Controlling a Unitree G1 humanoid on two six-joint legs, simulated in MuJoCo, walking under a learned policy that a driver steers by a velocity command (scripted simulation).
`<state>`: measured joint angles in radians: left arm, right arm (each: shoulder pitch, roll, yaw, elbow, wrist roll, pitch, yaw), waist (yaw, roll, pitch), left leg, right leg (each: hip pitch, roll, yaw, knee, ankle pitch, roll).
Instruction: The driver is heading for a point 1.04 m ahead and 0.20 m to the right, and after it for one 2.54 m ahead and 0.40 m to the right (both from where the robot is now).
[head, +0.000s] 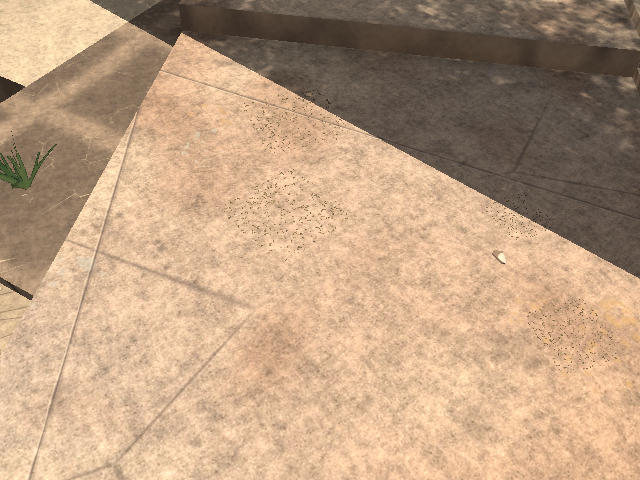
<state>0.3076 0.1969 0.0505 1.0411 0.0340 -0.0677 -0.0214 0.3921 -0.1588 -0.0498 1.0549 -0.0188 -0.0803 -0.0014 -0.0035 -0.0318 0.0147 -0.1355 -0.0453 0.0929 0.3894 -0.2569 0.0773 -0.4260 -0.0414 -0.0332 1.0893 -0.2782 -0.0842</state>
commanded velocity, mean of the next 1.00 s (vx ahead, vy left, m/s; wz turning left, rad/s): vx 0.22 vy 0.00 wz -0.28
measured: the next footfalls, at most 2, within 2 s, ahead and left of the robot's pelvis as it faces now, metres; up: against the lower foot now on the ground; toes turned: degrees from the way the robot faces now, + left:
right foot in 0.32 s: +0.34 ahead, -0.07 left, +0.00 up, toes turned -4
left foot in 0.86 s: +0.31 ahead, +0.11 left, +0.00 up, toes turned -17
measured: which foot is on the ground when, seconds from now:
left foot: down 0.00-0.30, up 0.32-0.84, down 0.86-1.00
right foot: up 0.00-0.30, down 0.32-0.86, up 0.88-1.00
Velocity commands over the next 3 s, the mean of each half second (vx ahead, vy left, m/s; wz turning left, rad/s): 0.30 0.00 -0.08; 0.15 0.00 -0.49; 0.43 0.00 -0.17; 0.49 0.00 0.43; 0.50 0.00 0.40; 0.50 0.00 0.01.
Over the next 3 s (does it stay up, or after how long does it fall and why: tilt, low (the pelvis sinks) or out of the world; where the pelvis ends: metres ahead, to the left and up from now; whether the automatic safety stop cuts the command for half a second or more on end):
stays up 1.26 -0.20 -0.02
